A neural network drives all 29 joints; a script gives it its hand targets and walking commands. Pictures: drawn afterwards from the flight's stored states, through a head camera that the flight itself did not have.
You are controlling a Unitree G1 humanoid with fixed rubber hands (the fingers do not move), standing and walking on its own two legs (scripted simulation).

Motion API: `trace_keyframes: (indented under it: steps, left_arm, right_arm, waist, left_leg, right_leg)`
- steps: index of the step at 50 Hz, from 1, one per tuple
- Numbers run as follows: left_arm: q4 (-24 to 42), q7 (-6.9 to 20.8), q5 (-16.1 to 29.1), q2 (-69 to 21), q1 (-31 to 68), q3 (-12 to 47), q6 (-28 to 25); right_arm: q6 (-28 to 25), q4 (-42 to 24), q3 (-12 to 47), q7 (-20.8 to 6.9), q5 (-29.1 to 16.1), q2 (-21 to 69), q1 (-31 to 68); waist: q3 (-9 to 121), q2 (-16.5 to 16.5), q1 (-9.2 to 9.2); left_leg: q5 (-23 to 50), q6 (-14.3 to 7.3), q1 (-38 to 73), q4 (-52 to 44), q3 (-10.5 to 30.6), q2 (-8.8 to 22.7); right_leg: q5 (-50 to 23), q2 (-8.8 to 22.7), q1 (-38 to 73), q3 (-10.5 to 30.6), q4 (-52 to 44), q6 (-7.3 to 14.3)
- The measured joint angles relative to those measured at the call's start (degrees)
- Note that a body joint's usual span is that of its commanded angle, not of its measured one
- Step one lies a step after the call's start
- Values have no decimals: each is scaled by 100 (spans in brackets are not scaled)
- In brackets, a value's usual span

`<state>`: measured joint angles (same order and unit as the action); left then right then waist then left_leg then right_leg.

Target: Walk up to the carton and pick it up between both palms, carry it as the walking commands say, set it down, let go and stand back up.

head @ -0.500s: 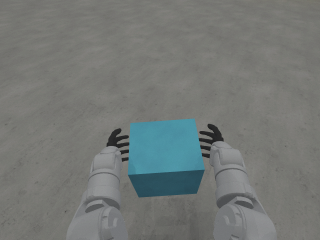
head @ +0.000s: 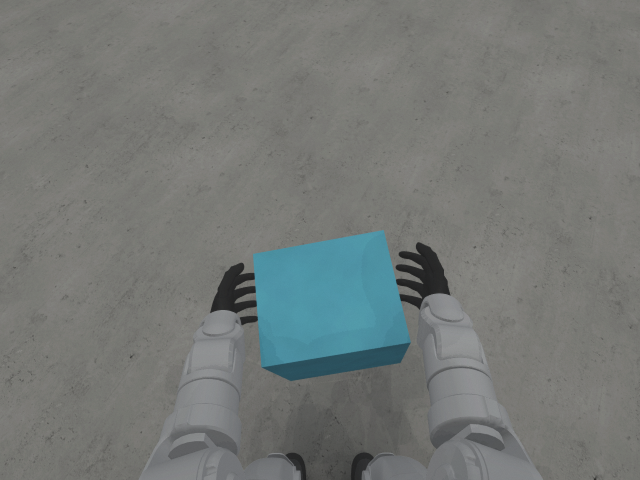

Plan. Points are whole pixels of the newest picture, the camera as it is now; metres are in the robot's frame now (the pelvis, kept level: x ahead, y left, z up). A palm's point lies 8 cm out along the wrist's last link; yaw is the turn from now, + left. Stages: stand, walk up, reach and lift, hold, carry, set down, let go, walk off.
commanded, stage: set down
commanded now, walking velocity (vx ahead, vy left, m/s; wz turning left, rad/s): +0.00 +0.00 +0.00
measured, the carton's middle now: (332, 312) +0.35 -0.02 -0.14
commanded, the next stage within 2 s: none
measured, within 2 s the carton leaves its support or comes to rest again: neither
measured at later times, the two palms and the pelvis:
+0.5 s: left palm (250, 328) +0.33 +0.11 -0.14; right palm (426, 344) +0.30 -0.16 -0.14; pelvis -0.03 -0.01 -0.06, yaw +0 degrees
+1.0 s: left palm (272, 322) +0.38 +0.09 -0.24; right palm (420, 326) +0.35 -0.18 -0.23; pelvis -0.04 -0.01 -0.14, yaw -2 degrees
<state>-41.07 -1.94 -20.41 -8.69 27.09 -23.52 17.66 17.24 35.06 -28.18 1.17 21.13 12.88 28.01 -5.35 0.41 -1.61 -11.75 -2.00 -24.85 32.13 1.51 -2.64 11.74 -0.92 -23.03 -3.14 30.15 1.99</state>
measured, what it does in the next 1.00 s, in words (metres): lowers itself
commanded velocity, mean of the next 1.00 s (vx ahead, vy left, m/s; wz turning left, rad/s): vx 0.00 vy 0.00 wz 0.00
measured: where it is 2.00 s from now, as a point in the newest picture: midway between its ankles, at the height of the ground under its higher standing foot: outside the picture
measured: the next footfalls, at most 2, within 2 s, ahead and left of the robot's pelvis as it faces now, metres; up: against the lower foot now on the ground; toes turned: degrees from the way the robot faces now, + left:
none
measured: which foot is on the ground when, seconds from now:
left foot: down 0.00-1.00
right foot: down 0.00-1.00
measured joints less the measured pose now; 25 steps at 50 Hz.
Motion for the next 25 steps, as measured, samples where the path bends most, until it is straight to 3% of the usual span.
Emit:
trace_keyframes:
  steps: [6,12,19,25]
  left_arm:
    - [132,-271,0,-33,-433,541,-731]
    - [130,-483,72,-31,-477,648,-1286]
    - [127,-572,73,-31,-307,630,-1426]
    - [-14,-629,74,-29,402,314,-1633]
  right_arm:
    - [-724,-173,488,110,0,-129,-408]
    - [-1420,-81,570,317,0,-131,-415]
    - [-1747,125,491,442,-1,-133,-412]
    - [-1816,298,448,613,-112,-143,-283]
  waist:
    - [237,22,1]
    - [822,109,1]
    - [1051,126,1]
    - [1050,135,0]
  left_leg:
    - [17,-1,-940,87,16,0]
    - [-21,1,-2014,440,212,1]
    - [-94,44,-2885,1002,262,0]
    - [-223,47,-3861,1820,219,0]
  right_leg:
    - [-2,-5,-955,0,122,0]
    - [6,-96,-1995,55,462,0]
    - [125,-139,-2826,68,969,0]
    - [262,-153,-3831,68,1825,0]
